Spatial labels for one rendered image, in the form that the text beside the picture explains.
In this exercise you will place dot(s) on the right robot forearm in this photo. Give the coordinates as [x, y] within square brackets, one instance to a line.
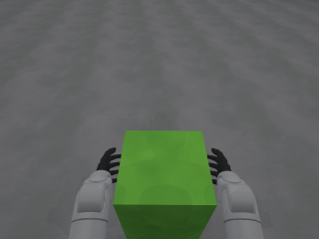
[239, 208]

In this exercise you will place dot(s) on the carton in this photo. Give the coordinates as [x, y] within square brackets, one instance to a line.
[164, 187]

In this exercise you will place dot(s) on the robot left hand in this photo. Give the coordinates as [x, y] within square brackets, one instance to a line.
[106, 165]

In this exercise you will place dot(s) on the left robot forearm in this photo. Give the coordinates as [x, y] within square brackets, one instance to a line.
[92, 206]

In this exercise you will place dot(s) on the robot right hand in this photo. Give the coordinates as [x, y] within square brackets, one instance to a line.
[222, 164]

